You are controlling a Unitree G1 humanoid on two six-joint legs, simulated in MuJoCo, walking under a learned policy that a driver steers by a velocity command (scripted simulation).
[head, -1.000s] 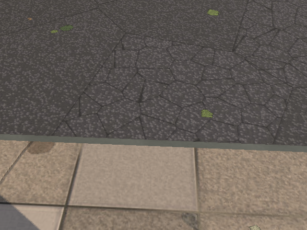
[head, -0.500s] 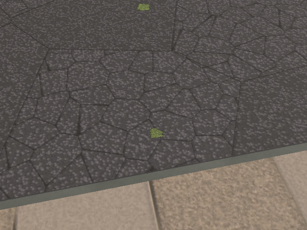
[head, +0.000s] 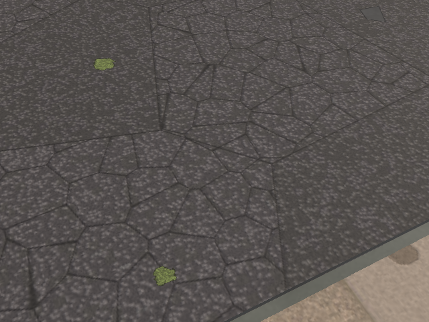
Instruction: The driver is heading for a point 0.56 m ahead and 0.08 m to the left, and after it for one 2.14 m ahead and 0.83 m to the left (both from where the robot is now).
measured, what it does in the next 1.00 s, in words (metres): goes down, turning left: right foot, then left foot 0.04 m lower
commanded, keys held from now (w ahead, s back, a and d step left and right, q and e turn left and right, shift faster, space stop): w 0.34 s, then w+q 0.38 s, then q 0.28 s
